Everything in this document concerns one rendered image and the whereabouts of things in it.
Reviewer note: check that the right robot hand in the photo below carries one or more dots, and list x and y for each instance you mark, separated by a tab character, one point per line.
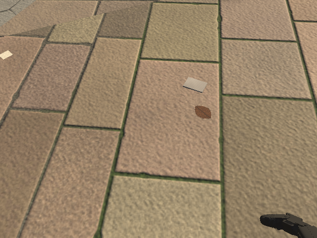
290	224

